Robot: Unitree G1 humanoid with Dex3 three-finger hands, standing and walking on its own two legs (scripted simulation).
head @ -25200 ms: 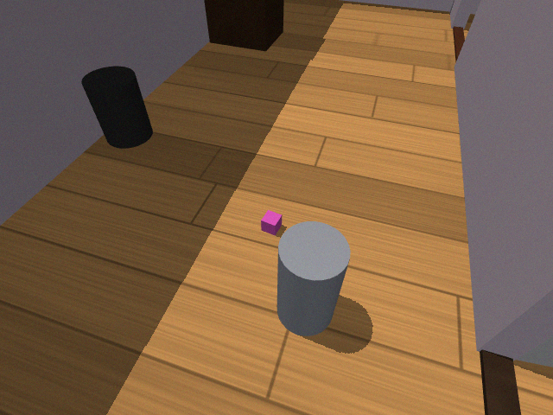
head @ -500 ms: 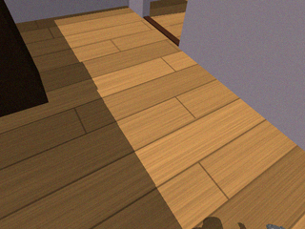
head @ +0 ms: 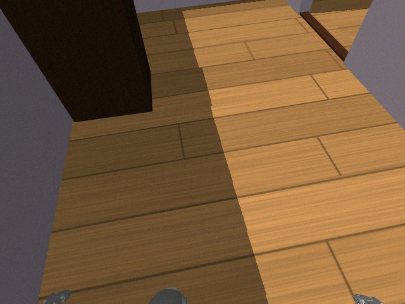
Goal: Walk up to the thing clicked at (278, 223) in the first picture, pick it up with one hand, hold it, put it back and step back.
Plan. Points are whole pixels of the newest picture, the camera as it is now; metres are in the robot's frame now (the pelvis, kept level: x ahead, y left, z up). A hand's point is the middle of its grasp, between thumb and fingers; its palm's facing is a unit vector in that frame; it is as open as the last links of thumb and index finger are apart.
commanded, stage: walk up
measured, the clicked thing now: out of the picture -0.32 -0.60 -0.72
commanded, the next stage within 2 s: stand in 1.26 s
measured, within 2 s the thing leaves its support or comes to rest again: neither
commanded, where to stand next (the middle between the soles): +0.08 +0.02 m, yaw +21 degrees
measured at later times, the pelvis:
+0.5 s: pelvis +0.01 +0.00 -0.01, yaw +16 degrees
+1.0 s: pelvis +0.02 +0.01 +0.01, yaw +22 degrees
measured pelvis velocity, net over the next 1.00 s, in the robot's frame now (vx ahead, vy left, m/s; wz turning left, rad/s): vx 0.02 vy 0.01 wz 0.38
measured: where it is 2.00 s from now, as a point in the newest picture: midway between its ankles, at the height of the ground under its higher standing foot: outside the picture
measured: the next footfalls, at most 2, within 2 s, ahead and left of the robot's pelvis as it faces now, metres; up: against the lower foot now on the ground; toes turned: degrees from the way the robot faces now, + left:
left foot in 0.10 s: +0.05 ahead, +0.14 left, +0.00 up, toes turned +18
right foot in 0.78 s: +0.13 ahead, -0.11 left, +0.00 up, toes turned +17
